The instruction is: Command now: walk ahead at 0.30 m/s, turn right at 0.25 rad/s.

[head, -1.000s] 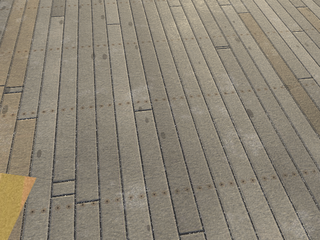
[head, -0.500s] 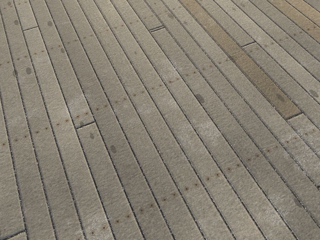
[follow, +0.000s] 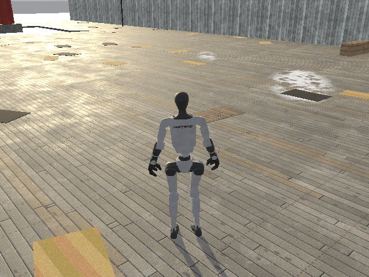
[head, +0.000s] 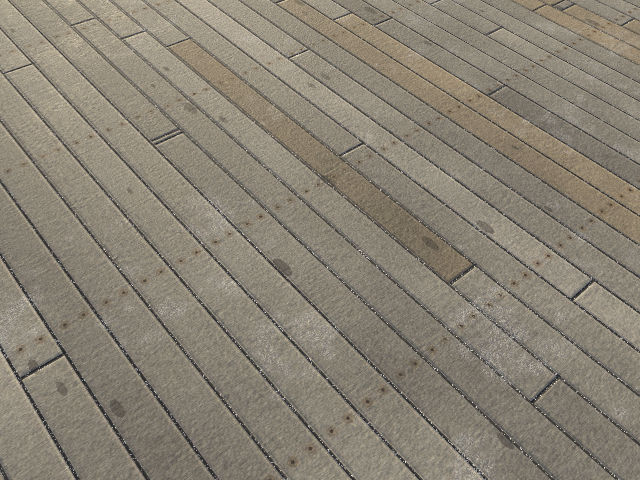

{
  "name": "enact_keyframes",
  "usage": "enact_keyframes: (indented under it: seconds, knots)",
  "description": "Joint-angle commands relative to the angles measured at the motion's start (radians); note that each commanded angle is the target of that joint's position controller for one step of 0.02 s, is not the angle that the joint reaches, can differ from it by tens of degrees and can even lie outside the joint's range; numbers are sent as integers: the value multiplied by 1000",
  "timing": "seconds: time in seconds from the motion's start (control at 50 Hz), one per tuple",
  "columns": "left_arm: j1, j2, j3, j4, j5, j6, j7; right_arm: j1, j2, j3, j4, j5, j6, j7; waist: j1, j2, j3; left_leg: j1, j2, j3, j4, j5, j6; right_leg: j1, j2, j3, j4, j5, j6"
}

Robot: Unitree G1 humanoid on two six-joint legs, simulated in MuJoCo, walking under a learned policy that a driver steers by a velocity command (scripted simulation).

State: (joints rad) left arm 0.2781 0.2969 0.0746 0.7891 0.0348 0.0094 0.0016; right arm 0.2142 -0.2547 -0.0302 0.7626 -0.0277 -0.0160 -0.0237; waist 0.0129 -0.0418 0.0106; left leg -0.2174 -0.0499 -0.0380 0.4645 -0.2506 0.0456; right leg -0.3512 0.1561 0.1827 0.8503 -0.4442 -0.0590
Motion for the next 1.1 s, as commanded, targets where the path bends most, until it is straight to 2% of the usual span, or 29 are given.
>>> enact_keyframes:
  seconds: [0.02,0.08,0.18,0.24,0.28,0.34,0.38,0.4,0.42,0.44,0.46,0.48,0.5,0.52,0.58,0.7,0.76,0.82,0.88,0.92,0.94,0.96,0.98,1.0,1.02,1.04,1.06,1.08,1.1]
  knots:
    - [25,91,16,-35,9,-26,-27,13,-133,-34,-34,5,-27,12,3,163,87,134,256,-355,-325,-230,117,-271,-79,-24,136,90,33]
    - [-24,75,7,-39,10,-32,-42,97,-132,-38,9,12,-54,24,-17,153,50,193,233,-258,-319,7,127,-298,-108,-69,159,177,48]
    - [-195,41,-14,-80,8,-33,-52,204,-120,-41,61,18,-65,31,-70,154,72,255,238,-197,-345,125,155,-374,-188,-175,20,241,79]
    - [-281,10,-30,-107,4,-40,-58,255,-126,-43,90,14,-66,31,-93,159,80,245,236,-149,-318,243,151,-318,-188,-217,-122,265,72]
    - [-308,8,-34,-117,-1,-44,-58,273,-135,-44,103,11,-67,31,-94,168,79,231,246,-129,-286,336,146,-252,-175,-239,-196,251,54]
    - [-275,26,-30,-115,-5,-49,-46,261,-153,-47,112,12,-64,28,-56,175,68,195,278,-125,-232,469,127,-96,-148,-258,-276,231,7]
    - [-96,48,-14,-53,0,-60,-28,234,-158,-45,117,20,-59,27,41,127,-11,160,237,-63,-26,689,91,164,-101,-269,-395,273,-32]
    - [54,93,3,-8,15,-71,-15,229,-140,-38,109,26,-59,27,101,78,-114,49,188,-15,171,609,67,394,-165,-198,-409,253,-63]
    - [200,196,27,0,37,-77,0,253,-47,-10,56,49,-61,34,136,-118,-265,-239,86,59,520,195,18,678,-470,208,-483,1,-149]
    - [198,215,33,20,5,-67,-5,268,-93,-27,59,32,-55,25,105,-182,-267,-381,-5,25,700,-251,26,626,-582,520,-620,-53,-199]
    - [101,154,18,10,-12,-61,-11,222,-132,-39,61,12,-49,25,61,-75,-113,-428,63,-25,760,-189,42,497,-536,403,-618,-77,-188]
    - [25,92,1,-2,-14,-66,-16,180,-107,-32,57,9,-54,37,35,-28,-22,-420,101,-26,728,-111,45,373,-486,280,-645,0,-175]
    - [-14,58,-9,-2,-13,-73,-17,169,-85,-29,62,11,-52,44,5,-27,22,-388,130,-14,675,-66,42,293,-428,177,-676,92,-145]
    - [-21,40,-16,7,-16,-81,-14,176,-82,-29,67,-1,-42,49,-19,-49,37,-356,146,-5,640,-46,32,244,-388,111,-698,168,-126]
    - [22,45,-15,41,-22,-105,-14,176,-68,-28,80,-10,-22,64,-41,-29,35,-349,153,25,617,10,6,230,-354,12,-728,379,-137]
    - [136,39,-22,109,-31,-109,-13,-71,-51,-21,5,-7,-16,70,-2,-9,79,-494,161,74,427,191,-37,297,-315,-95,-750,583,-132]
    - [184,43,-26,138,-29,-111,-9,-176,-31,-7,-26,-3,-20,71,24,-12,87,-455,133,105,277,265,-31,326,-310,-128,-737,687,-116]
    - [231,53,-28,171,-22,-107,1,-257,-35,-1,-55,-1,-25,68,43,-13,99,-438,105,122,171,261,-2,414,-338,-128,-716,761,-116]
    - [206,74,-26,186,-13,-103,12,-228,-52,-5,-52,1,-33,59,4,-25,75,-349,60,138,101,166,49,495,-364,-156,-630,987,-107]
    - [183,90,-21,192,-3,-97,18,-63,-84,-21,5,0,-40,44,-66,-43,-24,-154,-6,158,72,88,93,519,-358,-197,-418,1226,-83]
    - [172,93,-21,191,-5,-91,19,95,-101,-33,59,-7,-48,36,-134,-23,-106,46,-14,152,12,129,122,454,-332,-235,-220,1178,-64]
    - [178,70,-30,164,-12,-92,19,260,-169,-54,97,-29,-51,26,-185,44,-216,307,161,-52,18,73,178,245,-297,-267,64,857,-47]
    - [299,-32,-46,148,-36,-95,1,280,-267,-79,102,-32,-46,26,-103,283,-307,575,440,-601,-69,60,352,-159,-83,-276,450,33,3]
    - [218,61,-24,143,-9,-97,4,207,-219,-77,101,22,-34,39,-100,154,-265,525,408,-702,-166,3,352,-283,-109,-139,534,-23,-10]
    - [115,70,-22,102,-10,-108,-1,109,-175,-66,83,27,-33,40,-68,115,-102,378,376,-527,-185,19,316,-331,-169,-127,499,75,-15]
    - [64,60,-25,88,-11,-118,-3,72,-124,-55,82,21,-36,44,-50,47,-36,254,333,-434,-215,133,287,-298,-202,-131,429,134,-12]
    - [49,47,-25,84,-5,-111,-5,61,-106,-49,88,18,-42,41,-21,33,6,163,288,-362,-230,229,259,-252,-223,-131,371,148,-1]
    - [64,33,-28,79,6,-94,-7,56,-91,-44,98,22,-46,38,11,37,7,95,248,-302,-250,272,235,-194,-235,-131,329,155,13]
    - [71,21,-30,74,10,-79,-9,70,-105,-47,103,24,-53,37,22,65,0,64,242,-284,-254,331,244,-163,-235,-136,293,141,29]
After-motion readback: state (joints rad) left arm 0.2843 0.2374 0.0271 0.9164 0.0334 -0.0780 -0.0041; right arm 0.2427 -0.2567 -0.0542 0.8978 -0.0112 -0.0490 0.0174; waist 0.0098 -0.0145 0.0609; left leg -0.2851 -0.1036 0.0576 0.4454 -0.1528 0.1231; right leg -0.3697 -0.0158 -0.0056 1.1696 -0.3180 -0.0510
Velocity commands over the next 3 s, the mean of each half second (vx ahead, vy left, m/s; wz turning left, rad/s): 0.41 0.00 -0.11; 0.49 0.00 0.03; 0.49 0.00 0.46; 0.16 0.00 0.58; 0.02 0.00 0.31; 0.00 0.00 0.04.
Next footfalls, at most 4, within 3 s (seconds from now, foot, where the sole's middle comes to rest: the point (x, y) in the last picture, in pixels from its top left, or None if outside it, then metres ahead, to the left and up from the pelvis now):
0.40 right None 0.28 -0.13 -0.78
0.96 left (310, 432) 0.61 0.02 -0.78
1.50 right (367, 313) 0.92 -0.12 -0.78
1.98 left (275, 328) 0.87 0.11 -0.78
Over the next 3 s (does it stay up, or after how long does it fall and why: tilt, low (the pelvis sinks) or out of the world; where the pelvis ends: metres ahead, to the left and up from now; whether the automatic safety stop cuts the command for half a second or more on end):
stays up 0.88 -0.01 0.00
